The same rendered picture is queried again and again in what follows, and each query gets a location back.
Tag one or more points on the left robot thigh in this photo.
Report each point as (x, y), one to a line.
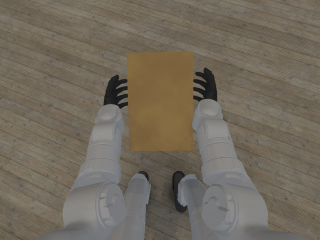
(136, 198)

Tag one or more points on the robot right hand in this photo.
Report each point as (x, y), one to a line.
(210, 91)

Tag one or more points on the carton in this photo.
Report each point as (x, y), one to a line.
(160, 88)

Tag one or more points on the robot left hand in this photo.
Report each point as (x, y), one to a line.
(111, 92)

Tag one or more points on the robot left upper arm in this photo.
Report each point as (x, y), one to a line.
(90, 212)

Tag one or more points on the robot left shin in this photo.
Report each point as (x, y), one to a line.
(139, 176)

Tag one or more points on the robot left forearm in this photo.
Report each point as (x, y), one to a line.
(102, 161)

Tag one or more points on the robot right upper arm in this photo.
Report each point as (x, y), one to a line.
(236, 212)

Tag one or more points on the robot right forearm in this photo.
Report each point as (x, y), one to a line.
(219, 159)

